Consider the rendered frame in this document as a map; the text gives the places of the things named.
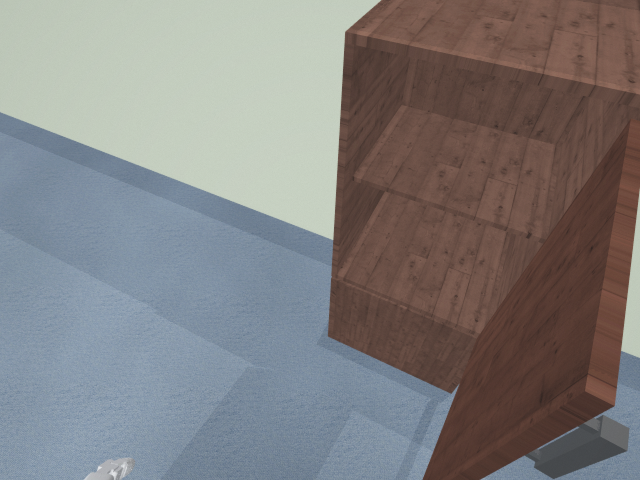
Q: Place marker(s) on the handle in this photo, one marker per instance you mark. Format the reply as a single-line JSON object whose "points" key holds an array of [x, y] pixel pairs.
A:
{"points": [[596, 440]]}

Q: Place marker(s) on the cupboard door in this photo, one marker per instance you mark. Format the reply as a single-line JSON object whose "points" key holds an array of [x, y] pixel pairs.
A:
{"points": [[548, 359]]}

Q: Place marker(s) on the robot left hand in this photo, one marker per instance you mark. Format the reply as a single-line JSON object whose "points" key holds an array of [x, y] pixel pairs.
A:
{"points": [[113, 470]]}

